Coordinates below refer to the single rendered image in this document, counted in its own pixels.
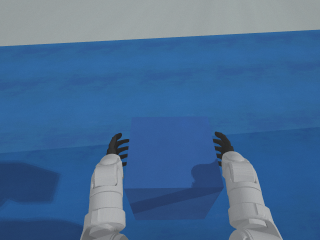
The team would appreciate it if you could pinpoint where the left robot hand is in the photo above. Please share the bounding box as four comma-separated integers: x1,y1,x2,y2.
106,133,129,167

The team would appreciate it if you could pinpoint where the robot right upper arm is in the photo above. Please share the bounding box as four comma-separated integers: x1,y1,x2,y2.
229,228,281,240

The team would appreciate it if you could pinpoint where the left robot forearm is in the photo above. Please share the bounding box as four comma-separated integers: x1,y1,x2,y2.
80,154,126,240

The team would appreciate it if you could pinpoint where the carton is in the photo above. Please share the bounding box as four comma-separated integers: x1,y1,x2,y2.
124,116,224,221

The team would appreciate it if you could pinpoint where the right robot forearm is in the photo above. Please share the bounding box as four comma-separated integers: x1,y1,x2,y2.
221,151,283,240

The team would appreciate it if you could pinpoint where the right robot hand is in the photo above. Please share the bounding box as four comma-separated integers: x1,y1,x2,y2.
213,131,234,166

